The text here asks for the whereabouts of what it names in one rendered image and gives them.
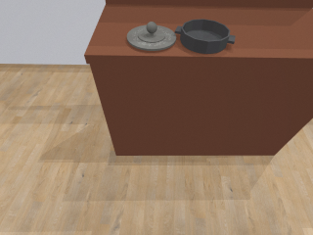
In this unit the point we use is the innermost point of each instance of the lid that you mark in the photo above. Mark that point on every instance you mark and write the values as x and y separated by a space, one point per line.
141 39

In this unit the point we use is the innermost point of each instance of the table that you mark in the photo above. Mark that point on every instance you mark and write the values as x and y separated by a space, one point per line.
249 99

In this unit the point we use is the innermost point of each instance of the knob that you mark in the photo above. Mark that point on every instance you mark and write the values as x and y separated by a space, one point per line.
151 27

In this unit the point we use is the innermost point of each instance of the pot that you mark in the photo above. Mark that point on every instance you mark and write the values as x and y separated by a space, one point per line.
205 36

